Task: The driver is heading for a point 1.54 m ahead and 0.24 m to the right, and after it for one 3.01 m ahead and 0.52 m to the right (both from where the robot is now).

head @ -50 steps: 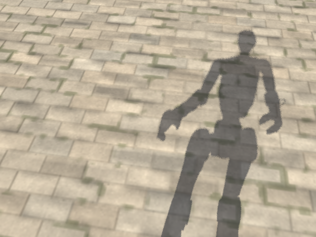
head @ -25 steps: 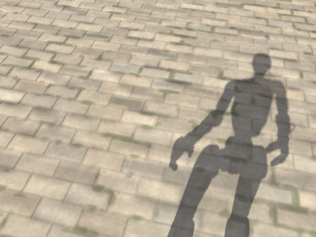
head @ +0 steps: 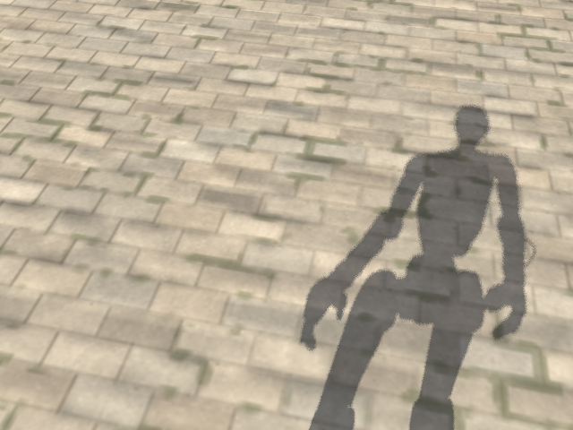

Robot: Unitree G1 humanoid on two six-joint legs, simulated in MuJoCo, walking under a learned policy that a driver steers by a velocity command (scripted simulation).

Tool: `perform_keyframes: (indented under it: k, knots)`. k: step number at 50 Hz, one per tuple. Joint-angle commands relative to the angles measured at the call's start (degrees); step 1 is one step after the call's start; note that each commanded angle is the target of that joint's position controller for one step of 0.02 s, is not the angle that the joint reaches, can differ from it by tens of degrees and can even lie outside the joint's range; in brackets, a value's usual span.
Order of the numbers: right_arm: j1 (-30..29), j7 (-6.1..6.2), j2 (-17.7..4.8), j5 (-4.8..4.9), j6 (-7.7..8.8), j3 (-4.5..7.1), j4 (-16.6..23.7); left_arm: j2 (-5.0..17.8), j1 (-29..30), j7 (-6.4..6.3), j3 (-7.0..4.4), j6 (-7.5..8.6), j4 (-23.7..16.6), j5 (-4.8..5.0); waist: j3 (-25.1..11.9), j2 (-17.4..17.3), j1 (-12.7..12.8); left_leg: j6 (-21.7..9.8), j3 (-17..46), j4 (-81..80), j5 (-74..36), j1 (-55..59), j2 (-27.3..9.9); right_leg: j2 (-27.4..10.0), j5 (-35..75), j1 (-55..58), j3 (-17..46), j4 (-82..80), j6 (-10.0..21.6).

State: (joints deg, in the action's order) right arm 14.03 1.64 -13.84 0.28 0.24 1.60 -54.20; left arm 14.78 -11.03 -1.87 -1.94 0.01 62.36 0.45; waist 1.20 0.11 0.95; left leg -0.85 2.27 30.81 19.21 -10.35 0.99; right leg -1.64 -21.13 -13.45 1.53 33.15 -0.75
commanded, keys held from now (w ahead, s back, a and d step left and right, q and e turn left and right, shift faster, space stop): w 0.36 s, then no key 0.64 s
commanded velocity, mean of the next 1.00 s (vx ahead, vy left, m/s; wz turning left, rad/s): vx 0.21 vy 0.00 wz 0.00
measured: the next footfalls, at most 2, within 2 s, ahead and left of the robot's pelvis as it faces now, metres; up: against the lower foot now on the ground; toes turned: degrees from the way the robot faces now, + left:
left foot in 0.56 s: +0.39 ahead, +0.09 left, +0.00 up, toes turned +2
right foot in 0.88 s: +0.36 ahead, -0.14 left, +0.00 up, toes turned -1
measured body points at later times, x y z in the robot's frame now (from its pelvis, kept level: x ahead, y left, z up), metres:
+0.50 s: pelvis +0.17 -0.02 +0.00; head +0.20 -0.03 +0.45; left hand +0.07 +0.23 -0.13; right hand +0.40 -0.24 -0.10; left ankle +0.35 +0.11 -0.70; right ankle +0.01 -0.12 -0.73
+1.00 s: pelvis +0.31 -0.01 +0.00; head +0.31 -0.03 +0.45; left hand +0.37 +0.25 -0.13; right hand +0.40 -0.25 -0.14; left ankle +0.35 +0.09 -0.73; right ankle +0.32 -0.14 -0.73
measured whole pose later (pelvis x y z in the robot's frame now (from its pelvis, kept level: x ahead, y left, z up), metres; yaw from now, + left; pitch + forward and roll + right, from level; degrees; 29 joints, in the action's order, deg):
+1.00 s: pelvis +0.31 -0.01 +0.00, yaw -1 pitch -1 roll +1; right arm 8.6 1.1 -12.6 -0.8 1.2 0.8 -57.2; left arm 12.4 -13.3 -2.3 -1.8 0.4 57.2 -1.0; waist 0.4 -1.2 -0.5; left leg -1.7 -3.4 26.1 9.9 -15.7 1.5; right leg -2.3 -14.8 -15.3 0.5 30.6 -1.0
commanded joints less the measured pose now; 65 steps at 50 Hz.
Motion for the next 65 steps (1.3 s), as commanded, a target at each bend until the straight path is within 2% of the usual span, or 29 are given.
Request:
perform_keyframes:
  k: [1, 3, 5, 6, 7, 8, 9, 10, 14, 19, 22, 24, 27, 28, 29, 30, 31, 32, 33, 35, 37, 40, 42, 44, 45, 46, 47, 52, 65]
  knots:
    - [4.0, 0.22, -11.8, 0.83, 1.29, 2.91, 1.1, 3.8, 3.5, 0.49, -0.53, 2.4, -4.1, 0.62, 7.0, -11.6, -2.2, -10.3, 21.5, -20.0, 31.2, -5.0, -14.2, 2.8, -5.9, -10.4, -4.8, 8.6, 2.1]
    - [2.1, 0.12, -11.0, 1.05, 2.3, 2.86, 1.7, 3.9, 2.2, 1.5, -0.66, 4.09, -4.2, 1.28, 8.6, -11.3, -0.6, -11.8, 24.2, -20.5, 26.3, -6.3, -16.8, 0.2, -5.9, -10.5, -2.4, 9.3, 4.5]
    - [-3.9, -0.19, -9.7, 1.63, 2.33, 2.48, 3.6, 3.5, -5.4, 2.18, -0.94, 5.21, -1.3, 1.56, 7.0, -8.7, 4.2, -8.1, 15.6, -15.7, 18.3, -12.1, -11.9, 1.1, -0.8, 3.5, -3.8, -4.7, 6.3]
    - [-5.8, -0.29, -7.9, 1.26, 2.53, 2.0, 4.7, 5.0, -10.5, 2.24, -1.62, 5.28, 1.1, 0.92, 5.3, -4.6, 5.7, -5.5, 9.5, -7.8, 10.6, -16.0, -7.5, 0.2, 3.4, 11.5, -0.5, -7.9, 5.9]
    - [-6.9, -0.43, -3.9, 0.8, 3.11, 0.93, 6.2, 9.9, -17.0, 2.15, -2.87, 5.38, 2.5, 0.54, 2.3, 9.0, 6.9, -1.2, -1.0, 10.6, 5.6, -23.3, -0.3, -9.9, -5.5, 18.5, 17.3, -16.8, 9.5]
    - [-7.7, -0.01, -4.7, 1.55, 4.2, 1.28, 8.4, 14.5, -20.9, 2.98, -3.54, 5.97, 2.7, -0.17, 1.6, 17.5, 7.4, -0.2, -0.6, 24.3, 14.4, -32.5, 3.0, -20.3, -9.4, 21.8, 38.9, -24.4, 16.7]
    - [-6.3, -0.2, -6.9, 2.65, 4.93, 1.83, 7.7, 10.8, -16.4, 3.01, -2.3, 6.7, 1.4, -0.62, 4.2, 10.0, 4.5, -1.1, 3.9, 33.1, 12.9, -36.5, -0.8, -21.5, -9.9, 20.2, 38.7, -23.9, 17.5]
    - [-4.5, -0.79, -6.9, 2.81, 5.45, 1.86, 6.6, 7.7, -13.2, 2.99, -1.57, 7.13, -0.2, -0.13, 5.8, 7.1, 2.9, -2.3, 4.1, 35.3, 6.8, -38.3, -3.1, -18.8, -8.1, 19.7, 31.9, -23.3, 15.4]
    - [-7.0, -2.05, -6.3, 0.95, 5.91, 2.63, 6.4, 4.1, -13.1, 2.92, -0.12, 6.27, -1.3, -0.31, 4.1, 6.0, 2.3, -1.9, -0.5, 28.4, -7.3, -35.5, -7.2, -11.7, 15.3, 18.9, 13.6, -24.6, 10.3]
    - [-16.8, -2.84, -2.0, 0.97, 5.4, 0.96, 10.2, 6.9, -14.4, 1.03, -0.22, 4.87, -2.5, -0.73, 5.9, 4.5, 3.7, 1.1, -5.0, 10.1, -16.8, -29.0, -4.7, -8.4, 28.2, 12.0, 4.2, -26.4, 10.2]
    - [-20.2, -3.49, -2.3, 1.08, 5.5, 0.68, 11.5, 7.8, -17.0, 0.6, -0.4, 4.28, -1.8, -0.55, 6.0, 6.0, 4.1, 0.8, -6.9, 2.6, -21.7, -20.4, -1.8, -8.2, 36.8, 9.2, 1.4, -24.6, 9.5]
    - [-19.2, -3.81, -4.1, 1.24, 5.46, 1.15, 11.6, 7.9, -16.3, 0.51, -0.62, 3.97, -1.8, -0.12, 4.5, 7.2, 2.0, -0.9, -5.0, -0.1, -23.0, -17.0, -1.3, -9.5, 42.8, 11.9, 1.1, -21.4, 8.4]
    - [-4.3, -3.4, -9.1, 0.2, 5.69, 3.46, 6.6, 8.3, -11.9, 0.37, -1.04, 3.32, -3.4, -0.17, -4.8, 6.9, -6.7, -4.8, -4.9, -3.7, -26.2, -0.6, 1.2, -7.8, 55.3, 14.7, 0.0, -5.2, 4.9]
    - [1.3, -2.82, -11.7, -0.63, 5.58, 4.09, 5.1, 7.5, -13.2, 0.55, -0.72, 3.36, -4.1, -0.88, -9.9, 3.4, -8.3, -6.7, -0.5, -2.0, -41.5, 12.0, -4.4, -5.1, 44.9, 7.5, -0.8, 5.8, 2.8]
    - [4.8, -2.52, -15.1, -2.3, 4.82, 4.24, 4.2, 1.1, -22.1, 1.14, 1.03, 3.7, -3.7, -2.24, -19.8, -11.2, -4.2, -16.4, 16.7, 3.1, -62.0, 32.2, -20.5, 2.5, 3.3, -9.8, -2.0, 28.0, -0.1]
    - [6.4, -3.01, -11.5, -1.65, 4.19, 3.14, 3.7, 1.0, -25.8, 1.57, 1.11, 4.22, -1.5, -0.27, -29.4, -13.7, -4.5, -22.4, 30.4, -3.9, -57.1, 33.3, -26.2, 6.5, -19.6, -12.8, 5.5, 40.2, -1.1]
    - [0.4, -3.26, -9.9, -0.14, 3.85, 2.68, 4.5, 5.8, -20.8, 1.73, -0.37, 4.11, -2.5, 1.07, -20.8, -8.1, -3.8, -19.6, 24.2, -7.9, -43.6, 21.8, -23.0, 2.9, -17.1, -14.6, 6.4, 43.2, -0.9]
    - [-6.2, -3.04, -7.5, 0.25, 3.75, 1.94, 5.6, 5.7, -14.8, 1.26, -0.55, 3.64, -4.4, 1.46, -11.6, -5.1, -2.4, -16.6, 17.7, -10.7, -34.7, 12.3, -19.9, 0.4, -13.4, -17.0, 3.2, 41.5, -1.0]
    - [-10.0, -3.06, -5.1, -0.05, 3.98, 0.95, 5.9, 4.9, -12.2, 0.47, -0.72, 2.75, -4.7, 0.83, -6.9, -1.9, -0.9, -14.6, 12.9, -13.5, -31.1, 3.0, -17.2, -1.7, -10.1, -15.2, 2.3, 37.8, -1.4]
    - [-13.4, -3.23, -4.8, -1.59, 4.13, 0.83, 5.1, 3.1, -13.5, -0.64, -0.87, 0.85, -4.9, -0.18, -4.2, -4.7, 2.2, -12.2, 6.8, -16.7, -25.4, -9.9, -13.3, -3.4, -6.0, -5.7, 1.8, 29.1, -1.7]
    - [-13.6, -3.0, -5.2, -2.47, 4.25, 0.89, 4.1, 1.4, -13.8, -1.28, -0.55, 0.19, -5.2, -0.6, -4.6, -6.6, 3.2, -12.8, 3.8, -17.2, -26.2, -13.4, -11.7, -2.9, -5.8, -1.6, 0.5, 19.8, -2.0]
    - [-12.4, -1.89, -6.8, -1.69, 3.58, 1.23, 3.2, 2.4, -10.7, -1.31, -0.57, -0.5, -6.2, -0.91, -7.3, -6.2, 2.1, -12.7, 5.1, -18.3, -11.9, -12.7, -12.3, -2.7, 2.8, 2.5, -0.2, 8.5, -1.4]
    - [-13.1, -1.36, -6.7, -0.7, 2.69, 0.99, 2.8, 2.8, -10.0, -0.89, -0.87, -0.91, -6.1, -1.39, -5.8, -5.7, 3.1, -9.9, 4.9, -18.9, 4.3, -16.4, -10.9, -1.3, 10.6, 7.9, -1.8, 1.5, -0.4]
    - [-10.2, -1.26, -4.1, -0.64, 2.28, -0.02, 1.0, 3.7, -8.0, -0.78, -0.99, -1.05, -7.1, -2.42, -1.3, -3.5, 2.7, -4.9, 4.3, -18.1, 14.6, -18.9, -8.0, -3.0, 10.8, 8.6, 0.4, -5.6, 1.4]
    - [-8.5, -1.09, -4.3, -0.8, 2.03, 0.05, 0.4, 6.3, -6.4, -1.03, -1.33, -0.89, -8.1, -2.21, 1.9, -0.2, 0.9, -2.5, 2.2, -15.1, 13.3, -17.8, -5.5, -6.0, 7.0, 4.3, 4.0, -10.5, 2.9]
    - [-5.9, -0.69, -3.9, -0.78, 1.59, 0.22, 0.3, 8.6, -4.0, -0.97, -1.9, -0.42, -7.3, -1.39, 3.2, 8.4, -2.6, -1.0, -1.8, -12.9, 6.2, -10.0, -2.2, -5.2, -4.6, -5.7, 4.3, -12.5, 4.2]
    - [-6.0, -0.28, -4.8, -1.27, 1.35, 0.31, -0.3, 5.9, -2.5, -0.72, -1.44, 0.29, -7.4, -1.22, 3.7, 9.0, -2.1, -0.4, -2.2, -10.0, 1.1, -4.7, -1.9, -4.0, -8.8, -9.4, 3.8, -14.8, 3.7]
    - [-4.0, -0.08, -4.6, -0.83, 1.4, 0.48, -2.6, 3.9, -3.4, -0.26, -1.13, 2.39, -5.9, -0.67, -0.7, 3.4, -1.5, -2.1, -2.0, -7.8, -9.6, -2.7, -2.8, -2.8, 9.7, -1.9, 1.8, -11.1, 1.7]
    - [-3.9, 0.37, -5.2, -0.08, 0.18, 0.82, -5.8, 3.5, -3.8, -0.17, -1.24, 1.23, -4.1, -0.41, -2.8, -0.2, -1.0, -1.6, -2.0, -5.2, -22.1, 1.6, -3.5, -1.6, 23.8, 2.8, -0.1, -8.6, 2.5]
Over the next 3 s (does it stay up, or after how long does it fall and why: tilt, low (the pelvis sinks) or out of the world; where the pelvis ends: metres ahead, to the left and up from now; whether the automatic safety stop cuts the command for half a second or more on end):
stays up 0.94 0.02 -0.01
